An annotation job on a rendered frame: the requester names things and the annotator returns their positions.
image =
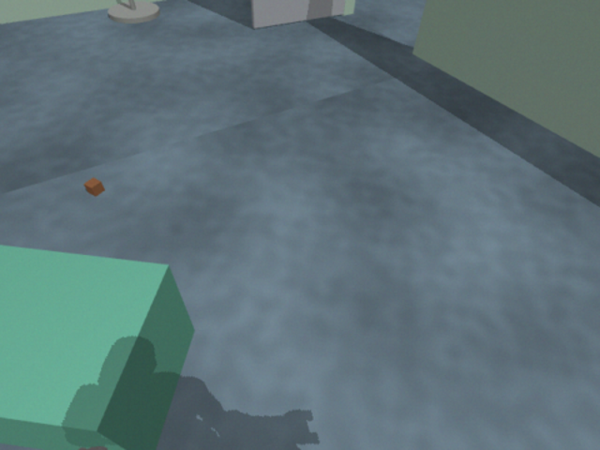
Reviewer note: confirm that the cube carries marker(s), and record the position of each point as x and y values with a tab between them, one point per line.
94	187

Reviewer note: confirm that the coat stand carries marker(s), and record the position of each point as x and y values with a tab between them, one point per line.
134	12

